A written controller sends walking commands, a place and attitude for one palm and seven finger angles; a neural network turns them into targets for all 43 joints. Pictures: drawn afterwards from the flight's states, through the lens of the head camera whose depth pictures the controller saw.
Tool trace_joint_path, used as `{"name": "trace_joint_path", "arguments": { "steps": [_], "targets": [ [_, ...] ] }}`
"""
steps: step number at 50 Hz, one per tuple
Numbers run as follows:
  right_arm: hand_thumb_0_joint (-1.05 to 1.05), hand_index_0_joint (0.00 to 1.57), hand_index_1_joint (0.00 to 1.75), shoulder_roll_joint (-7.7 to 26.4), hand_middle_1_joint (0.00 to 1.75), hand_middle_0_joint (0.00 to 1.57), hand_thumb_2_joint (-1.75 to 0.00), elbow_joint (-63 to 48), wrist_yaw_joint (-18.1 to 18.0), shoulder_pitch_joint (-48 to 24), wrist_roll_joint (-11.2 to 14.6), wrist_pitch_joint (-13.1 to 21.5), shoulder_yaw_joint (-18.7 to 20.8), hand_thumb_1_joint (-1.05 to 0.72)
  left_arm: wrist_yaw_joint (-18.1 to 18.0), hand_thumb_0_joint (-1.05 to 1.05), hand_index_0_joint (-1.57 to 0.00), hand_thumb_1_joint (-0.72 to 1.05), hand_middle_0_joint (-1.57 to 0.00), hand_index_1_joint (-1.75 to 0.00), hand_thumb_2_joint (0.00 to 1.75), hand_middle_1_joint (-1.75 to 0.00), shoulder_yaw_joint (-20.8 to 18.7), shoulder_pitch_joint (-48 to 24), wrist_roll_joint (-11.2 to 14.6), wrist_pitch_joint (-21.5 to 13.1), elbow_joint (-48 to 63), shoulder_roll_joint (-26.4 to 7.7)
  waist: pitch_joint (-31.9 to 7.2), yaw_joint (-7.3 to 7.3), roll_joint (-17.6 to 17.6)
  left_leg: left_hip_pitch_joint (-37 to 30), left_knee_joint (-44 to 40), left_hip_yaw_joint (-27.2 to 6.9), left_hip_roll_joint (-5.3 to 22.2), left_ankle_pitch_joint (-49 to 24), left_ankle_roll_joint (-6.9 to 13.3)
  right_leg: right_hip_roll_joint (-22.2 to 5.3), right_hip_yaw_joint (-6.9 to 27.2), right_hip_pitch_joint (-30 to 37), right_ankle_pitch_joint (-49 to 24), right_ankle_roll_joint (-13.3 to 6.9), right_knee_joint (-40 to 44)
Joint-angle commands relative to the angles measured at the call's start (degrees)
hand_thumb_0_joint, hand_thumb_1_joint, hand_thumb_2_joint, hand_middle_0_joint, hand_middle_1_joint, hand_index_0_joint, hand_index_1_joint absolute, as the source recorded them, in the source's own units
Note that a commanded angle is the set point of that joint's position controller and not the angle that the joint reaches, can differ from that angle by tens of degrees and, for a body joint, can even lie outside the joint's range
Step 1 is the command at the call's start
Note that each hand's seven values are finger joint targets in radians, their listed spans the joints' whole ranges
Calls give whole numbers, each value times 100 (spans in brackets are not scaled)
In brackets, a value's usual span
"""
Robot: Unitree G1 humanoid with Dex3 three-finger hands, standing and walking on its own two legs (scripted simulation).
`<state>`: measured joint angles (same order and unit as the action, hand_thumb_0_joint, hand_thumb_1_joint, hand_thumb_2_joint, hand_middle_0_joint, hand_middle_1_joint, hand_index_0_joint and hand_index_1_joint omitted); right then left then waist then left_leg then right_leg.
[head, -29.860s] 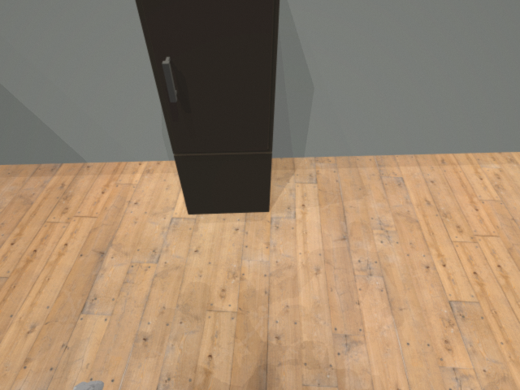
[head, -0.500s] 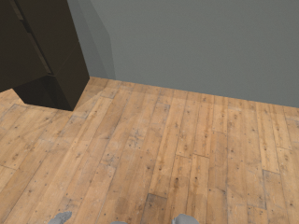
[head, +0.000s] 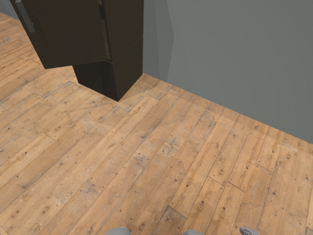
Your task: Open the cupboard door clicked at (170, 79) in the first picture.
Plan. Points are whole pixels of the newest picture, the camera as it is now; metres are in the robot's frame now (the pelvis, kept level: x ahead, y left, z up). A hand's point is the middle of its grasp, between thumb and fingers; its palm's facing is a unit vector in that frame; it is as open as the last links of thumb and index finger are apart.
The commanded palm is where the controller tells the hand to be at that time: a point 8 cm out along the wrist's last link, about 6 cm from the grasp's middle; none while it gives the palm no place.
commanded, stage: turn to face it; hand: left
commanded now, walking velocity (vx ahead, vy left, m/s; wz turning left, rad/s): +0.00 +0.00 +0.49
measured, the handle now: (26, 14) +0.95 +0.65 +0.00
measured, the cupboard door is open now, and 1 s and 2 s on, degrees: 46 46 46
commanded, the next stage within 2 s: take the last steps up to it in 0.44 s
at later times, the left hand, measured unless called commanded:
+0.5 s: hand out of the picture +0.01 +0.17 -0.15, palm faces +0.25 -0.94 -0.21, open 7.4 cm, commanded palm none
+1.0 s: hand out of the picture +0.02 +0.19 -0.14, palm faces +0.41 -0.89 -0.22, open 7.4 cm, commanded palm none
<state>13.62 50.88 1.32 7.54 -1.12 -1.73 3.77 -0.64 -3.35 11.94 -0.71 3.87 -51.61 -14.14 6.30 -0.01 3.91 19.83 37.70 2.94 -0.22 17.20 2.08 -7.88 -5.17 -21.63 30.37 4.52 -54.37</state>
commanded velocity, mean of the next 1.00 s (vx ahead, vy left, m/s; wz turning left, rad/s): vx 0.14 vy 0.06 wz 0.24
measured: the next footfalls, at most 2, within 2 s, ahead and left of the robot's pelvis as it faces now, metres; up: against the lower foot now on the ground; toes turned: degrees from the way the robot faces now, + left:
right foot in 0.28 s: +0.06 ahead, -0.16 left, +0.00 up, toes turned +5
left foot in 0.56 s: +0.03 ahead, +0.10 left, +0.00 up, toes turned +16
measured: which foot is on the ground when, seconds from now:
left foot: down 0.00-0.28, up 0.30-0.54, down 0.56-0.88, up 0.90-1.00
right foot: up 0.00-0.26, down 0.28-0.56, up 0.58-0.86, down 0.88-1.00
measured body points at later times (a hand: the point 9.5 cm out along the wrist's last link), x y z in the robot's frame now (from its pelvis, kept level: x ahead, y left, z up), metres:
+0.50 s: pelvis +0.01 -0.03 +0.02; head +0.04 -0.01 +0.46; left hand +0.00 +0.22 -0.13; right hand +0.15 -0.26 -0.12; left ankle -0.02 +0.08 -0.69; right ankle +0.02 -0.16 -0.72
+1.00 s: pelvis +0.05 +0.00 +0.02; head +0.07 -0.01 +0.47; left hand +0.00 +0.24 -0.13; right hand +0.15 -0.23 -0.14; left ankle +0.00 +0.11 -0.66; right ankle +0.08 -0.13 -0.72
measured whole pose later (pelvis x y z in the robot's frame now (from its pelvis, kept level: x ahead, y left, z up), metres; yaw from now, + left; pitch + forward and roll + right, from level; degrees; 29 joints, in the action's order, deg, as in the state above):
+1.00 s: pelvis +0.05 +0.00 +0.02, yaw +21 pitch -1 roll +0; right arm 12.0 60.4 1.5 16.2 -1.5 -2.3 3.5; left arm 0.1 -3.0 16.2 -1.3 -2.0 -56.2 -9.9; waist 1.5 0.7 -1.1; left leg 25.7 58.0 0.8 1.1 20.3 0.0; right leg -3.7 -5.7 -9.5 17.2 0.9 -27.6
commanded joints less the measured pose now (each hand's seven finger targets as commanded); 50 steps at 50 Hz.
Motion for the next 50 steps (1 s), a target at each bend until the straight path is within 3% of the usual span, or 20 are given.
{"name": "trace_joint_path", "arguments": {
  "steps": [1, 11, 12, 13, 14, 16, 19, 25, 26, 28, 29, 31, 35, 38, 41, 42, 43, 44, 45, 50],
  "targets": [
    [0, 20, 30, 1150, 30, 20, -90, -287, -234, 315, -54, 89, 240, -90, 1, 0, -20, 90, -20, -30, 90, -30, -183, -415, -18, -179, 576, -526, -842, -181, -1422, -977, -1775, -1952, 1520, -2048, 763, 142, 589, -1037, -390, -15, -1079],
    [0, 20, 30, 1023, 30, 20, -90, -309, -187, -95, -24, -16, 233, -90, -2, 0, -20, 90, -20, -30, 90, -30, -165, 332, 11, -273, 315, -415, -852, 166, -1067, 94, -1350, -1874, 958, -1016, 434, 720, 180, 1275, -1385, -158, 2364],
    [0, 20, 30, 827, 30, 20, -90, -342, -160, -131, 23, -12, 214, -90, -34, 0, -20, 90, -20, -30, 90, -30, -217, 548, -24, -337, 286, -640, -900, 278, -652, 494, -831, -1594, 596, -592, 171, 331, 626, 1796, -1504, -249, 3194],
    [0, 20, 30, 462, 30, 20, -90, -432, -124, -59, 66, -6, 164, -90, -77, 0, -20, 90, -20, -30, 90, -30, -307, 631, -100, -398, 290, -1100, -916, 292, 649, 1306, 304, -773, -156, 582, -252, -1001, 2135, 2152, -1463, -753, 3828],
    [0, 20, 30, 476, 30, 20, -90, -535, -92, -168, 43, -10, 149, -90, -71, 0, -20, 90, -20, -30, 90, -30, -312, 515, -110, -394, 375, -1333, -759, 327, 1115, 1212, 1653, -488, -310, 1739, -340, -1902, 2694, 1470, -1849, -1375, 4085],
    [0, 20, 30, 526, 30, 20, -90, -366, -94, -223, 17, -79, 183, -90, -116, 0, -20, 90, -20, -30, 90, -30, -230, 169, -73, -439, 396, -949, -545, 122, 1224, 1346, 2840, -668, 2, 1364, -354, -1396, 2165, 1184, -2758, -1464, 3762],
    [0, 20, 30, 313, 30, 20, -90, -209, -45, -214, 52, -97, 99, -90, -103, 0, -20, 90, -20, -30, 90, -30, -166, 59, -94, -441, 379, -747, -532, 69, 918, 834, 2167, -293, 41, 1116, -453, -941, 990, 1182, -3878, -1219, 3439],
    [0, 20, 30, 148, 30, 20, -90, 34, -82, 24, 67, 42, -24, -90, -76, 0, -20, 90, -20, -30, 90, -30, -227, 401, -50, -426, 17, -932, -736, 53, 702, -518, -758, 102, -144, 22, -399, -791, 654, 1340, -4085, -872, 2727],
    [0, 20, 30, 294, 30, 20, -90, 130, -88, 260, 63, 85, -2, -90, -65, 0, -20, 90, -20, -30, 90, -30, -208, 299, -4, -399, 12, -858, -801, -81, 352, -1086, -1380, -79, 8, -659, -322, -676, 476, 990, -3530, -625, 2402],
    [0, 20, 30, 1108, 30, 20, -90, 122, -151, 541, -41, 138, 126, -90, -26, 0, -20, 90, -20, -30, 90, -30, -73, 317, 62, -330, 194, -288, -1005, -156, -1878, -1677, -1829, -2302, 1955, -2458, 706, 216, -69, -296, 32, -51, 993],
    [0, 20, 30, 1175, 30, 20, -90, 179, -192, 656, -88, 88, 140, -90, -27, 0, -20, 90, -20, -30, 90, -30, -74, 28, -9, -272, 252, -360, -960, -301, -1757, -1286, -2022, -2455, 2050, -1396, 1032, 347, 112, -335, 627, -137, 245],
    [0, 20, 30, 997, 30, 20, -90, 213, -272, 726, -99, 141, 110, -90, 37, 0, -20, 90, -20, -30, 90, -30, -112, -368, -54, -255, 232, -356, -566, -317, -1986, -1177, -2200, -2505, 1739, -420, 1090, 351, 380, -1056, 245, -262, -619],
    [0, 20, 30, 802, 30, 20, -90, 268, -279, 720, -75, 277, 36, -90, 177, 0, -20, 90, -20, -30, 90, -30, -81, -288, -54, -381, 63, -135, -617, -139, -1198, -1170, -2239, -1900, 1345, -265, 907, 386, 231, -692, -298, -318, 54],
    [0, 20, 30, 759, 30, 20, -90, 340, -259, 791, -66, 285, 41, -90, 202, 0, -20, 90, -20, -30, 90, -30, -56, -255, -58, -427, 49, -78, -606, -118, -1232, -945, -2235, -1820, 1173, 154, 868, 553, 28, -70, -355, -340, 1022],
    [0, 20, 30, 695, 30, 20, -90, 348, -231, 547, -21, 256, 45, -90, 195, 0, -20, 90, -20, -30, 90, -30, -123, 464, -63, -462, -213, -128, -487, 283, -921, 179, -1832, -1525, 835, 1128, 603, 693, -106, 1559, -1076, -348, 2364],
    [0, 20, 30, 529, 30, 20, -90, 319, -204, 471, 17, 270, 25, -90, 166, 0, -20, 90, -20, -30, 90, -30, -189, 887, -85, -515, -326, -349, -453, 504, -369, 928, -1072, -1147, 390, 1355, 352, 362, 376, 2419, -742, -437, 3095],
    [0, 20, 30, 157, 30, 20, -90, 183, -163, 455, 67, 289, -42, -90, 98, 0, -20, 90, -20, -30, 90, -30, -299, 1261, -142, -561, -413, -809, -360, 681, 1047, 2127, 402, -342, -245, 1582, -13, -1076, 2243, 3085, 580, -917, 4067],
    [0, 20, 30, 353, 30, 20, -90, -57, -101, 46, -19, 272, -7, -90, 63, 0, -20, 90, -20, -30, 90, -30, -347, 1503, -95, -539, -404, -1127, -106, 829, 1245, 2364, 1728, -353, -148, 1738, -108, -2105, 3571, 2468, 1352, -1490, 4910],
    [0, 20, 30, 431, 30, 20, -90, -96, -61, -43, -59, 258, 45, -90, 39, 0, -20, 90, -20, -30, 90, -30, -325, 1260, -60, -572, -344, -1075, 80, 606, 817, 2346, 2347, -591, 161, 1209, -135, -2050, 3621, 1883, 1671, -1657, 4989],
    [0, 20, 30, 35, 30, 20, -90, 259, 89, 267, -31, 188, 30, -90, 33, 0, -20, 90, -20, -30, 90, -30, -139, 675, -68, -792, -385, -440, 86, 120, 599, 1430, 1696, -171, 522, -229, -384, -1087, 1065, 1162, -1104, -1067, 4696]
  ]
}}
